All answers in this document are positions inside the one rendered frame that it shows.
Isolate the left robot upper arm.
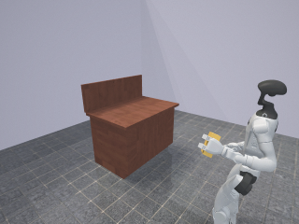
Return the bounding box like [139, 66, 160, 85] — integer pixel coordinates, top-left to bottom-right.
[251, 118, 278, 172]

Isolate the robot shin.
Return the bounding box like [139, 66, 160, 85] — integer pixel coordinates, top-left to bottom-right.
[212, 208, 230, 224]
[226, 199, 239, 224]

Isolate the robot right forearm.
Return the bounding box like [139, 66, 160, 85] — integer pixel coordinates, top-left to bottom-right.
[236, 141, 245, 150]

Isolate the right robot hand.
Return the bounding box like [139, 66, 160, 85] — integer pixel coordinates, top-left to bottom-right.
[224, 143, 240, 152]

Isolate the robot right shin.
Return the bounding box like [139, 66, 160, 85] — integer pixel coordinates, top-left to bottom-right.
[226, 199, 239, 224]

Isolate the robot left forearm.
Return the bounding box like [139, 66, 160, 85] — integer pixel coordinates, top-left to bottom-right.
[221, 146, 276, 172]

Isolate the table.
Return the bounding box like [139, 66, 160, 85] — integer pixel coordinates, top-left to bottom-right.
[80, 75, 179, 179]

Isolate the sponge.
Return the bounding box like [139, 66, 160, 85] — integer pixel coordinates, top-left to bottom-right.
[201, 132, 221, 158]

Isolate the left robot hand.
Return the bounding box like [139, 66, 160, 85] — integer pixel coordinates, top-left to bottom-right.
[198, 134, 224, 155]

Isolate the robot left shin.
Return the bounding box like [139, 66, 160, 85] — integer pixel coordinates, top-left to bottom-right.
[212, 208, 230, 224]

